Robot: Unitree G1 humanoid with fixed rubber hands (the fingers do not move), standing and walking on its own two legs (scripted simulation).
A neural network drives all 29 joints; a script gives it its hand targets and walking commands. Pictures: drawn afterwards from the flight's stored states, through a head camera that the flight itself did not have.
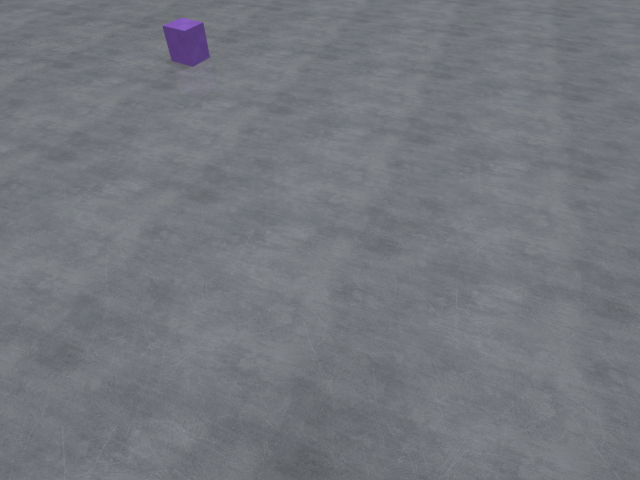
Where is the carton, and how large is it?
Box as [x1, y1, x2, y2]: [163, 18, 209, 66]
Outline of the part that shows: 163,25 170,56 173,61 192,66 209,57 202,22 185,18 179,18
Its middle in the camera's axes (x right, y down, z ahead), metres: -0.98 -1.49 +2.90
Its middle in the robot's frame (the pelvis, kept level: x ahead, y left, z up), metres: +3.16 +0.89 -0.65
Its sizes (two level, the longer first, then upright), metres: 0.210 0.200 0.250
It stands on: the floor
